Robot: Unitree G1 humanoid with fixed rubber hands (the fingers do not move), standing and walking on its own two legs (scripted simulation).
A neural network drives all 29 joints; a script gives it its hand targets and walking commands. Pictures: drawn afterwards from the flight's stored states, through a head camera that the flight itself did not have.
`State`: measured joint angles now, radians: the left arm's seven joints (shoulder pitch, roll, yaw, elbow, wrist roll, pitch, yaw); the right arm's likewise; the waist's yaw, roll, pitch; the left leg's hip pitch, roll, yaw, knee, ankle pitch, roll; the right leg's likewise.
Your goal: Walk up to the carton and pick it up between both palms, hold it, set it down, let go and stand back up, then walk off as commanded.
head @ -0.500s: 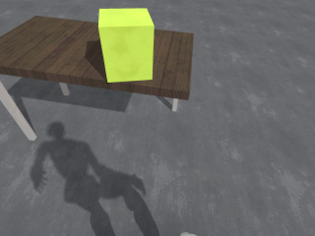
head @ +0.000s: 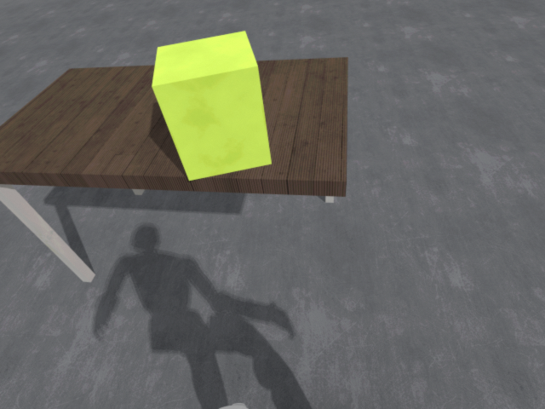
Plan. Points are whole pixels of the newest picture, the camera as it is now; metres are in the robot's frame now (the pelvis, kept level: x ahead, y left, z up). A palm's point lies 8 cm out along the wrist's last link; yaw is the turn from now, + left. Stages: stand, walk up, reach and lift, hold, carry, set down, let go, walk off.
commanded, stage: walk up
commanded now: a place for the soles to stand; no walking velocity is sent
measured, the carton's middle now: (216, 107) +0.79 +0.14 +0.06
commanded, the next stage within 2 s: none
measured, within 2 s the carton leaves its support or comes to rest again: neither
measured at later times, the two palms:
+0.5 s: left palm out of the picture +0.14 +0.45 -0.08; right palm out of the picture +0.14 -0.21 -0.11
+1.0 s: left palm out of the picture +0.20 +0.53 -0.08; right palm (371, 398) +0.20 -0.13 -0.14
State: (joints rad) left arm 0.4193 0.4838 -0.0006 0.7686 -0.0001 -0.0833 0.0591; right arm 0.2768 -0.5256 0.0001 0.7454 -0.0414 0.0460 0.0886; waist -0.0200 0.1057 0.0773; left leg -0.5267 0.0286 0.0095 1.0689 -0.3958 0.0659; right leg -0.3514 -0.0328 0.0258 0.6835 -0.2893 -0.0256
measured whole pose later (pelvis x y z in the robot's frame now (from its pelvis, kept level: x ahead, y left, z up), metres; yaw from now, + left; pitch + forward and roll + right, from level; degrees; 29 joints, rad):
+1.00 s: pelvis +0.13 +0.19 -0.03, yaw -3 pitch -2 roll +1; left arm 0.35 0.49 0.00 0.79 0.00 -0.05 0.10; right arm 0.26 -0.46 0.00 0.76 -0.05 0.07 0.06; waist 0.00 0.06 0.10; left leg -0.41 0.00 0.02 0.88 -0.43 0.01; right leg -0.54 0.00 0.12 1.07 -0.44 -0.02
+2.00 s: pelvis +0.14 +0.20 -0.02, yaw -6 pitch -2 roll +0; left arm 0.28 0.48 0.00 0.79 0.00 -0.05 0.04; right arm 0.20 -0.45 0.00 0.76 -0.01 0.02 0.03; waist -0.02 0.03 0.10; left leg -0.38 0.02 0.03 0.82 -0.41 0.03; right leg -0.44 0.04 0.08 0.90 -0.43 -0.01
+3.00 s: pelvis +0.15 +0.25 -0.01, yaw -10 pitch -2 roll -1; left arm 0.29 0.47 0.00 0.79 0.00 -0.07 0.04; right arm 0.22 -0.45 0.00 0.77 -0.02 0.02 0.03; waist -0.01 0.03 0.09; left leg -0.35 0.01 0.04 0.79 -0.41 0.03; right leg -0.39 0.01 0.09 0.78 -0.36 0.00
